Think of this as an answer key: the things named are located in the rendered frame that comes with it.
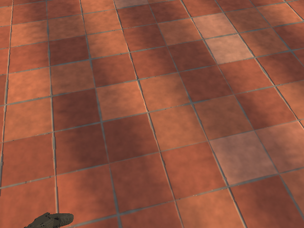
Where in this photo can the left robot hand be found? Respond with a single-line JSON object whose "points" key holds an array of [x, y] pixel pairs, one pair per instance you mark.
{"points": [[48, 220]]}

